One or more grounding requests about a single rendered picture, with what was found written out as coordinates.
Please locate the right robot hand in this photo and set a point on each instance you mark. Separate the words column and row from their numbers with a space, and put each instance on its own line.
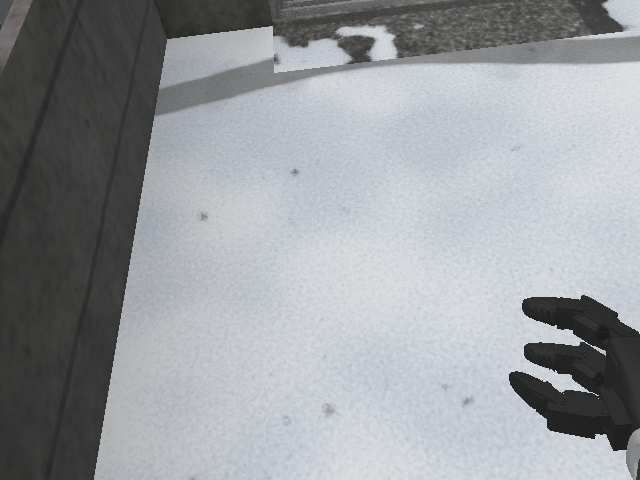
column 614, row 377

